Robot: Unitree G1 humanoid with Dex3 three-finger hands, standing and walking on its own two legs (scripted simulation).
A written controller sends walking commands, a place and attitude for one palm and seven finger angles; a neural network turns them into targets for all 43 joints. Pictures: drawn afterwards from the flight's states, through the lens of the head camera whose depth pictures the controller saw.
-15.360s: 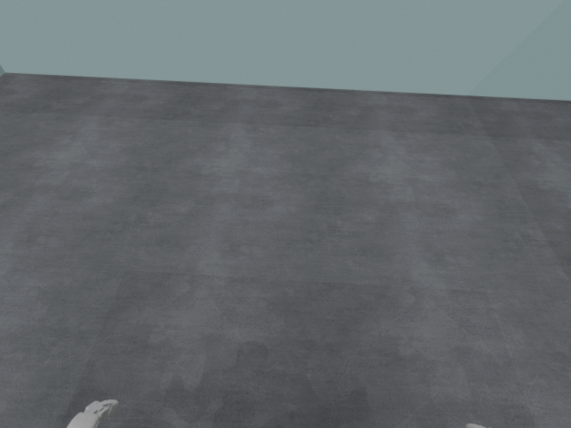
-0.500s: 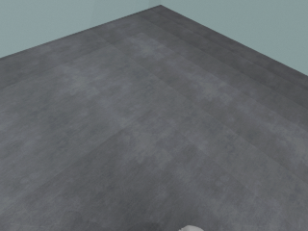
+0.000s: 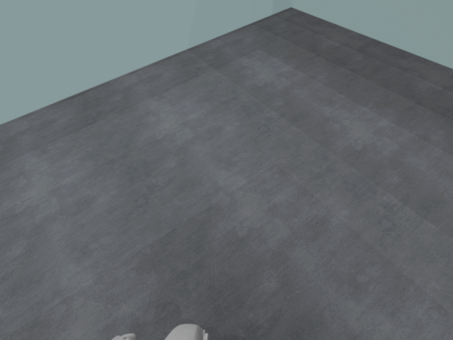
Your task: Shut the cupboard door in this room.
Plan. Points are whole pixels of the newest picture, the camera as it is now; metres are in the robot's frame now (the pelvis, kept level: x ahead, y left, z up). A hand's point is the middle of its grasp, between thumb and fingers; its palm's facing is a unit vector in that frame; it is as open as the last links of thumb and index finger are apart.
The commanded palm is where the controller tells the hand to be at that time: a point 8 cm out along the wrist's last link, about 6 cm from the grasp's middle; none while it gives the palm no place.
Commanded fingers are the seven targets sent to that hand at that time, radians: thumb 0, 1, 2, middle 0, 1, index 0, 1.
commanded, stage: turn or walk to find it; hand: left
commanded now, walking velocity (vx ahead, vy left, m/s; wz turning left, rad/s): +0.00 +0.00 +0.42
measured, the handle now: out of the picture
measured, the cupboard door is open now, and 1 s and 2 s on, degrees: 78 78 78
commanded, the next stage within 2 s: none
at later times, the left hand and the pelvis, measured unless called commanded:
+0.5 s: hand out of the picture -0.02 +0.27 -0.17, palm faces +0.25 -0.94 -0.24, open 7.4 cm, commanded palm none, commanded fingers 0.00 0.90 0.90 -0.20 -0.30 -0.20 -0.30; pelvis -0.02 +0.05 +0.00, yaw +12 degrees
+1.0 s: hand out of the picture -0.04 +0.19 -0.15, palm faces +0.42 -0.87 -0.27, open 7.4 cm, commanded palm none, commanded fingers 0.00 0.90 0.90 -0.20 -0.30 -0.20 -0.30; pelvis -0.03 -0.01 +0.00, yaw +26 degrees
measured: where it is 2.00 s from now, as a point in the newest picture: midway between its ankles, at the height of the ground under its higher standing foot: outside the picture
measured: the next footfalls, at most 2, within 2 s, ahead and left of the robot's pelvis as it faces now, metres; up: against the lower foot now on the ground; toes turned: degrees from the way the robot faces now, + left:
left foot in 0.26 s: +0.00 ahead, +0.16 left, +0.00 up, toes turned +12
right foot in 0.74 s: +0.04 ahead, -0.08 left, +0.00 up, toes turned +14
